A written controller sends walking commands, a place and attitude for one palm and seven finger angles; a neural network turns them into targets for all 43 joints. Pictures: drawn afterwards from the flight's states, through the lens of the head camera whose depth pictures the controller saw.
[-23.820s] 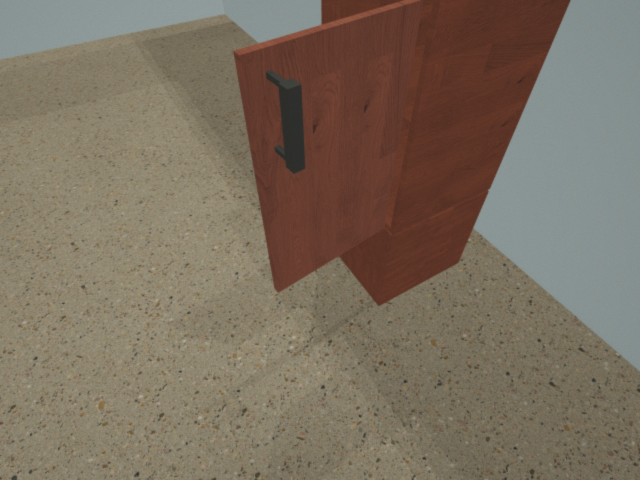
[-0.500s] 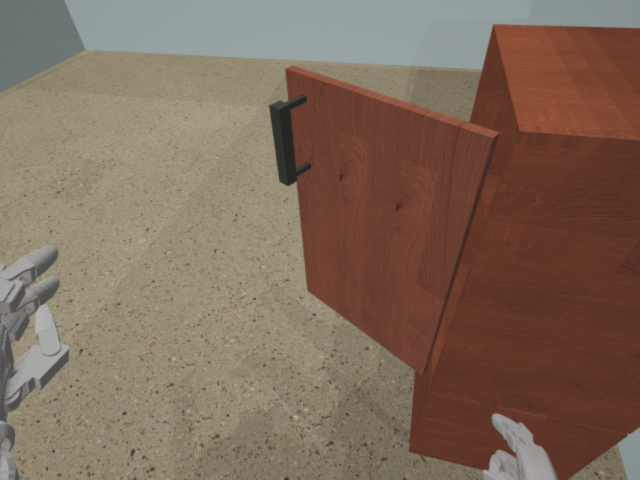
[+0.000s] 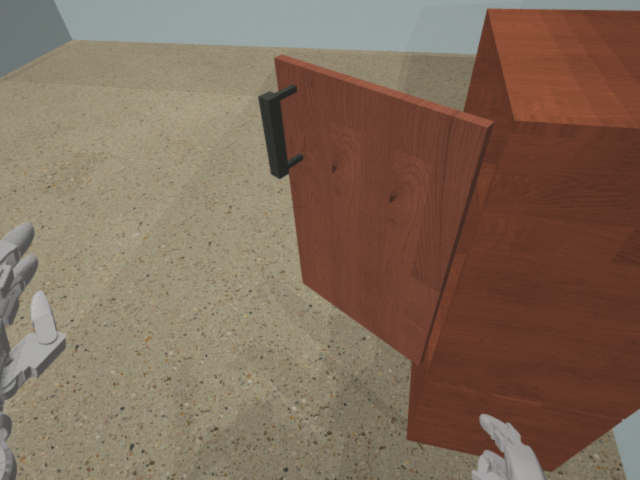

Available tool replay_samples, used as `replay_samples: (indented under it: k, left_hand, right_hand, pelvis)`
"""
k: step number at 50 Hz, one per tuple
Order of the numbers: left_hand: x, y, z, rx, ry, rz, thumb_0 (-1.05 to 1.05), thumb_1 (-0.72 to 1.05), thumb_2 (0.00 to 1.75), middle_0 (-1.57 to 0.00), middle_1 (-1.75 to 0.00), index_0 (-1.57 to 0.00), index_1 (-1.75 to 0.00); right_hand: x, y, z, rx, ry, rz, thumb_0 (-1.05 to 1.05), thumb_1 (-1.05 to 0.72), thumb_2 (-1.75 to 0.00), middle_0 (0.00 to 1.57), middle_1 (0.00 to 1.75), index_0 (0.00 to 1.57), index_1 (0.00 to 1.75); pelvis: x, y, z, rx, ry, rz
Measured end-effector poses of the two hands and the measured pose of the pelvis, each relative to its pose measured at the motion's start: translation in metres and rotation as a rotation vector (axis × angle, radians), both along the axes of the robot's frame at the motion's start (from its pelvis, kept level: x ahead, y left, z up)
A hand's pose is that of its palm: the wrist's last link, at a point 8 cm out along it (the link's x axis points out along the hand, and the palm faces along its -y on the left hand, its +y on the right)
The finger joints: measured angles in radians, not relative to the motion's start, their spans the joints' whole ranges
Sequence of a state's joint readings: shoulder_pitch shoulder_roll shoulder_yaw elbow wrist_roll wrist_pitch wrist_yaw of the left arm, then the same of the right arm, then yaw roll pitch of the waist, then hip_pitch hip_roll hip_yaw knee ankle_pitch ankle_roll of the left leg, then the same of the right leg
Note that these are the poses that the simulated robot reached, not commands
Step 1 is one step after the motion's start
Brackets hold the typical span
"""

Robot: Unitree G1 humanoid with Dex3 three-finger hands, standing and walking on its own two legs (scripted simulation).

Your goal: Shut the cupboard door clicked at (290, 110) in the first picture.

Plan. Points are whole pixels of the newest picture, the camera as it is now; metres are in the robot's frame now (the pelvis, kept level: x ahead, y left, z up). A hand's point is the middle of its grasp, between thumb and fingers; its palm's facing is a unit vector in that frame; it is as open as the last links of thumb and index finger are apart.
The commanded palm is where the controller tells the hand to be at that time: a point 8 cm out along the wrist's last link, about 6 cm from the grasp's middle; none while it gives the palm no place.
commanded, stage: step back with the hand held close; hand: left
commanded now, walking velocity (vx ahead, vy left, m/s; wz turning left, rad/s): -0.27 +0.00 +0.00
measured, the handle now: (284, 132) +0.63 +0.13 +0.14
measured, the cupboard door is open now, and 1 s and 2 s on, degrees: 60 60 60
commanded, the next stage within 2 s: stop stepping back and stand still in 1.10 s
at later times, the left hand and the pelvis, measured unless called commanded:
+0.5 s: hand (25, 378) +0.16 +0.28 +0.16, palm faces +0.41 -0.77 -0.49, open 7.4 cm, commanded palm +0.10 +0.31 +0.17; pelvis -0.05 +0.01 -0.01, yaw -2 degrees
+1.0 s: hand out of the picture +0.11 +0.29 +0.16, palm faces +0.40 -0.80 -0.45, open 7.4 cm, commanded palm +0.04 +0.31 +0.17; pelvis -0.12 +0.02 +0.00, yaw -2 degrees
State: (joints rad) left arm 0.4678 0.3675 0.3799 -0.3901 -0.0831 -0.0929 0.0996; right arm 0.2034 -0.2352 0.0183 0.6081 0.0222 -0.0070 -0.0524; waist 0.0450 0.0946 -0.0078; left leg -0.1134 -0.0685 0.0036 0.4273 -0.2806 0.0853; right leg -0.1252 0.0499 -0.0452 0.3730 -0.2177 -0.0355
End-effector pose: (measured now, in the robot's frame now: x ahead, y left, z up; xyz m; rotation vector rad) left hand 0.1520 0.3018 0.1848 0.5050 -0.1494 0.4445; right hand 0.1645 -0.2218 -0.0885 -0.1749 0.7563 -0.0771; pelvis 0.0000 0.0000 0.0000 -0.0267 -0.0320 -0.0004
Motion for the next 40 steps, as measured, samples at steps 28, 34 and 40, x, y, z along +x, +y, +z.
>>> replay_samples:
  k: [28, 34, 40]
  left_hand:
    - [-0.047, 0.011, -0.014, 0.066, -0.031, -0.068, 0.01, 0.89, 0.9, -0.21, -0.3, -0.21, -0.3]
    - [-0.072, 0.009, -0.028, 0.027, -0.045, -0.091, 0.01, 0.88, 0.9, -0.22, -0.3, -0.21, -0.3]
    - [-0.087, 0.027, -0.006, 0.125, -0.136, -0.075, 0.01, 0.88, 0.9, -0.22, -0.3, -0.21, -0.3]
  right_hand:
    - [-0.072, -0.01, 0.0, -0.065, 0.027, -0.102, 0.01, -0.9, -0.9, 0.2, 0.3, 0.2, 0.3]
    - [-0.1, -0.015, 0.003, -0.136, 0.071, -0.094, 0.01, -0.9, -0.9, 0.2, 0.3, 0.2, 0.3]
    - [-0.112, -0.011, 0.009, -0.183, 0.045, -0.089, 0.01, -0.9, -0.9, 0.2, 0.3, 0.2, 0.3]
  pelvis:
    - [-0.062, 0.012, -0.016, 0.006, 0.06, -0.018]
    - [-0.078, 0.014, -0.019, -0.017, 0.066, 0.01]
    - [-0.087, 0.022, -0.018, -0.037, 0.063, 0.025]
